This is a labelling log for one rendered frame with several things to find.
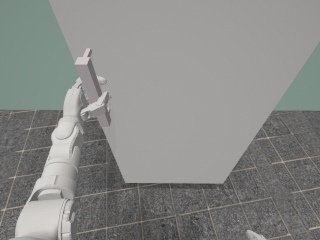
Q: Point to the robot left upper arm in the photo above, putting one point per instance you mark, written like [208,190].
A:
[53,219]

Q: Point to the robot left forearm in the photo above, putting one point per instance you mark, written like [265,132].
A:
[58,180]

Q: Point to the left robot hand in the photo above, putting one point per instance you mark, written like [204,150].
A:
[78,105]

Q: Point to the fridge door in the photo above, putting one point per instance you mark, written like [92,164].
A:
[191,81]

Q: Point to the right robot hand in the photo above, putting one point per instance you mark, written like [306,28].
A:
[254,236]

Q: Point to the handle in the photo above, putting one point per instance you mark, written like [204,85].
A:
[91,85]

